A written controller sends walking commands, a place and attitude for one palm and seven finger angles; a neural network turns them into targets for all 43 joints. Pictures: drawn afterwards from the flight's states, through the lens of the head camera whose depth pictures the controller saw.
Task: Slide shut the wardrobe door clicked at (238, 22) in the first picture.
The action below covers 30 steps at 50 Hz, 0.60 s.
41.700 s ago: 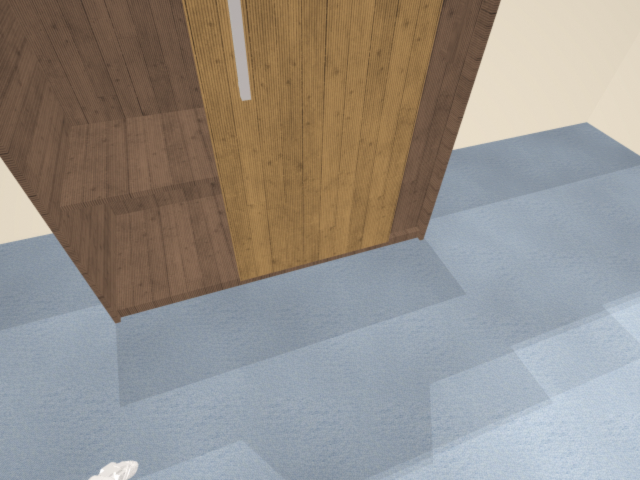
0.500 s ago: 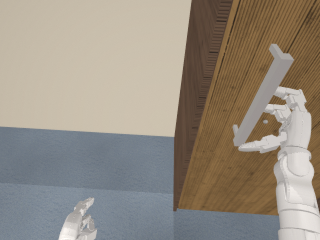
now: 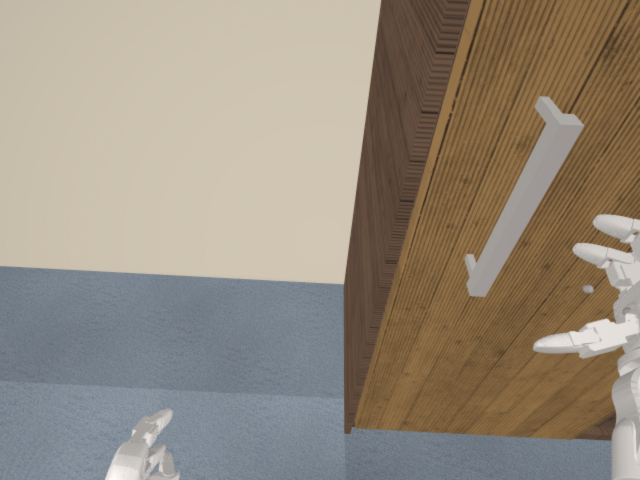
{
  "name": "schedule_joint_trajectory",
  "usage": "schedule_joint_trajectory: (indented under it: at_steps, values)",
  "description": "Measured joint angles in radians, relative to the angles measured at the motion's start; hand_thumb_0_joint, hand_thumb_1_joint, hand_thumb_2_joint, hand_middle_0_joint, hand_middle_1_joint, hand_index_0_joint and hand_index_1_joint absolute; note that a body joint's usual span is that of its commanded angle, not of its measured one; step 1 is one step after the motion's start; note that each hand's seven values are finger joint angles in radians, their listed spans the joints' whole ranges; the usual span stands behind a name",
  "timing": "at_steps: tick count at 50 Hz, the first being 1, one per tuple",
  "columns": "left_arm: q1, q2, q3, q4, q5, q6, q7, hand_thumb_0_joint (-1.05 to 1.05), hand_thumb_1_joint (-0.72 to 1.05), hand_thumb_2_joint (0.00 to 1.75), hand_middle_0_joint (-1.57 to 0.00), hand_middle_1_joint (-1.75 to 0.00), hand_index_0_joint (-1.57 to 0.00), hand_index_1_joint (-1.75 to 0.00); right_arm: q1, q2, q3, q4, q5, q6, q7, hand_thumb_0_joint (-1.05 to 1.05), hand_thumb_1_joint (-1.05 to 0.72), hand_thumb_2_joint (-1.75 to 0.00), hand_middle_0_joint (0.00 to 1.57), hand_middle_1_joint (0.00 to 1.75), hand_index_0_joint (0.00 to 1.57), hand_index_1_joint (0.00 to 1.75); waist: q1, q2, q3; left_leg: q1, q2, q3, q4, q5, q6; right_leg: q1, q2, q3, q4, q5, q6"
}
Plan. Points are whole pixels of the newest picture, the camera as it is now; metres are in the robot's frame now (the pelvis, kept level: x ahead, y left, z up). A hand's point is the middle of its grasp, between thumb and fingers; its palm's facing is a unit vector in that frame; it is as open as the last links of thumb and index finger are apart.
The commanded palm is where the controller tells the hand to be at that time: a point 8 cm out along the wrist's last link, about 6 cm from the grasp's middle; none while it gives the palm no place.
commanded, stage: slip the hand off the handle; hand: right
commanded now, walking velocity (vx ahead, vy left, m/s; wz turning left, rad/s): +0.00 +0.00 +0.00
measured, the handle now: (506, 210) +0.39 -0.21 +0.17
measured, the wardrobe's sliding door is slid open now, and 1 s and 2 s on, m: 0.01 0.01 0.01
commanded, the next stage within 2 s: draw the hand back to the body in 0.44 s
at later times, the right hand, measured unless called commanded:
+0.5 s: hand (628, 350) +0.22 -0.28 +0.15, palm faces +0.35 +0.93 -0.12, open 14.7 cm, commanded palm +0.18 -0.32 +0.16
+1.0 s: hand (634, 369) +0.20 -0.27 +0.16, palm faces +0.17 +0.98 -0.04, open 14.7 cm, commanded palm +0.16 -0.31 +0.17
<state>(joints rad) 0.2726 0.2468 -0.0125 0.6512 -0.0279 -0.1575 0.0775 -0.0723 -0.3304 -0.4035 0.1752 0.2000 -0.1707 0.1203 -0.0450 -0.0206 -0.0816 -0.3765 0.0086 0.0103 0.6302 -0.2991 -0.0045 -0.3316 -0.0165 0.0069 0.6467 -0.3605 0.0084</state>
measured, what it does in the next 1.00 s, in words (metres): stands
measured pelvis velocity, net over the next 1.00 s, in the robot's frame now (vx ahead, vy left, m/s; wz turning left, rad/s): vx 0.00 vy -0.01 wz -0.03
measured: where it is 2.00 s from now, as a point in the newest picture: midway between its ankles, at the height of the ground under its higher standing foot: outside the picture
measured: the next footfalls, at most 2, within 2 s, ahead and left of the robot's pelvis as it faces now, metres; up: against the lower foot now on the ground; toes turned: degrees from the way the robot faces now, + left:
none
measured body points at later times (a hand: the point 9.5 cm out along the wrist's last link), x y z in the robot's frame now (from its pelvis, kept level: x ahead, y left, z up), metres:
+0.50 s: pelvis -0.01 +0.00 +0.00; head -0.03 +0.00 +0.45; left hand +0.18 +0.21 -0.07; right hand +0.20 -0.33 +0.16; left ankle +0.02 +0.12 -0.72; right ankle -0.02 -0.12 -0.72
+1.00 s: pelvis +0.00 -0.01 +0.00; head -0.05 +0.00 +0.45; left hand +0.21 +0.20 -0.04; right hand +0.18 -0.32 +0.16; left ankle +0.02 +0.12 -0.72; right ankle -0.02 -0.12 -0.72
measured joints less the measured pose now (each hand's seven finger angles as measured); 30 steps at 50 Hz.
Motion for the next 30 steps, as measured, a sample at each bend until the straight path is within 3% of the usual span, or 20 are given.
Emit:
schedule_joint_trajectory:
  at_steps: [11,23,30]
  values:
    - [-0.033,0.0,-0.018,-0.001,-0.005,-0.048,0.022,0.01,0.9,0.9,-0.2,-0.3,-0.21,-0.3,0.082,0.003,0.003,-0.091,0.032,-0.01,0.02,-0.02,0.55,-0.19,0.25,1.15,0.25,1.15,-0.026,-0.006,0.021,0.011,0.003,0.021,0.006,0.01,0.003,-0.004,0.002,0.022,0.019,0.011,0.003]
    - [-0.038,-0.014,-0.037,-0.013,0.006,-0.092,0.022,0.01,0.9,0.9,-0.2,-0.3,-0.21,-0.3,0.175,0.006,0.004,-0.18,0.05,0.013,0.029,-0.02,0.55,-0.19,0.25,1.15,0.25,1.15,-0.029,0.0,0.021,0.016,0.005,0.018,0.007,0.01,0.0,0.001,0.005,0.019,0.022,0.009,0.0]
    - [-0.025,-0.005,-0.038,0.001,0.004,-0.108,0.024,0.01,0.9,0.9,-0.2,-0.3,-0.21,-0.3,0.236,0.02,0.008,-0.256,0.075,0.027,0.044,-0.02,0.55,-0.19,0.25,1.15,0.25,1.15,-0.043,-0.004,0.021,0.032,0.012,0.025,0.01,-0.001,-0.007,0.01,0.011,0.026,0.033,-0.003,-0.006]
